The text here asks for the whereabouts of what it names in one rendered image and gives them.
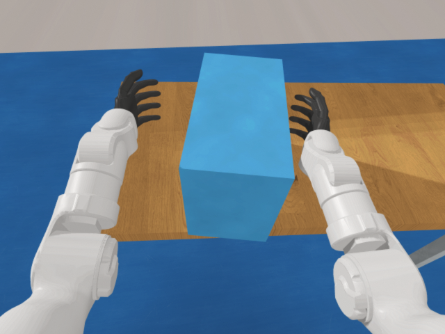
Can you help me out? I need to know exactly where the robot left upper arm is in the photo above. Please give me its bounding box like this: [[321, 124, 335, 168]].
[[0, 230, 118, 334]]

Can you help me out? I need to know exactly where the carton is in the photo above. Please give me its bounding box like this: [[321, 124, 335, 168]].
[[179, 53, 295, 242]]

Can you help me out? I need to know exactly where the left robot forearm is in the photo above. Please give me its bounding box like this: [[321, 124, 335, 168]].
[[31, 109, 138, 292]]

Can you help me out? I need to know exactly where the right robot forearm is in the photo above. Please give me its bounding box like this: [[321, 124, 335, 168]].
[[298, 129, 427, 301]]

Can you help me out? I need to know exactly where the robot right hand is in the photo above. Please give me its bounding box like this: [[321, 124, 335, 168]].
[[289, 88, 330, 141]]

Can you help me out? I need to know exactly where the table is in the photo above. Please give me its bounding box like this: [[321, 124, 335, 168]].
[[101, 81, 445, 268]]

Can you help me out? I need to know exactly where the robot left hand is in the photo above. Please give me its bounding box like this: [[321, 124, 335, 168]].
[[114, 70, 161, 128]]

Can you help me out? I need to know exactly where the robot right upper arm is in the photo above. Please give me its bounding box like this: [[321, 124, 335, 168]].
[[333, 248, 445, 334]]

